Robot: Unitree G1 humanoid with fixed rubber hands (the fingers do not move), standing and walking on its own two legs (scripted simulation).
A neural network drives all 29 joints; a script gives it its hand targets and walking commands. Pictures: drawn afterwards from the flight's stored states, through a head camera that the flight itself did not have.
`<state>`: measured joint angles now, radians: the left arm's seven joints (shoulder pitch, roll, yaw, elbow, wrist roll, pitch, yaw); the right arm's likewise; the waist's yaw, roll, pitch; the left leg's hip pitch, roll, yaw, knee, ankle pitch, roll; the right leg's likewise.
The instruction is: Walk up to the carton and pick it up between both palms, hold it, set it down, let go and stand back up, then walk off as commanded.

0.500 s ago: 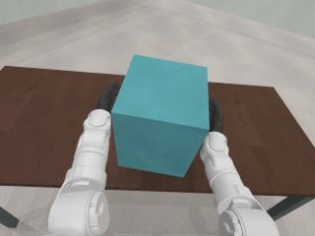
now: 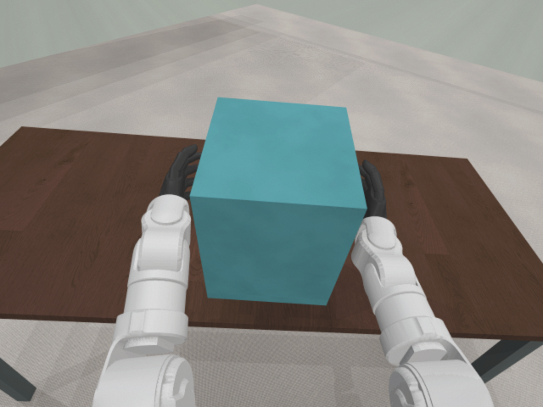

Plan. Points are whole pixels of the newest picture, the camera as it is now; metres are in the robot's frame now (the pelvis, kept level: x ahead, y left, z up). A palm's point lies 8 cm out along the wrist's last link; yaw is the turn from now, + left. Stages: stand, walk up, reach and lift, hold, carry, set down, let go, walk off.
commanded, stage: reach and lift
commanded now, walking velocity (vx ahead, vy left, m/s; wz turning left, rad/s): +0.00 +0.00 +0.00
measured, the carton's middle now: (274, 206) +0.40 -0.02 +0.10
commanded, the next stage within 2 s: hold in 1.32 s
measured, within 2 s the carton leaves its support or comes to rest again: neither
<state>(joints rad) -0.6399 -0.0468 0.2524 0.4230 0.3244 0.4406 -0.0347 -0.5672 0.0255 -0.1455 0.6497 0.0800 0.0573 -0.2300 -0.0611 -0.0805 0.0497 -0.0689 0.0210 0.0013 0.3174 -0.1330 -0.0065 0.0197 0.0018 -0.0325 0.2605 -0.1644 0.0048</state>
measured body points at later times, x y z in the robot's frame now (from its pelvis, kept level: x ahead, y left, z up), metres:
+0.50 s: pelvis -0.01 -0.01 +0.00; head -0.04 +0.03 +0.45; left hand +0.38 +0.14 +0.17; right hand +0.37 -0.16 +0.16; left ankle +0.03 +0.12 -0.75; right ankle +0.00 -0.12 -0.75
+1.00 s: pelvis +0.00 -0.01 +0.00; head -0.04 +0.03 +0.44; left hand +0.38 +0.14 +0.18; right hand +0.38 -0.15 +0.17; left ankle +0.03 +0.12 -0.75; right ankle +0.00 -0.12 -0.75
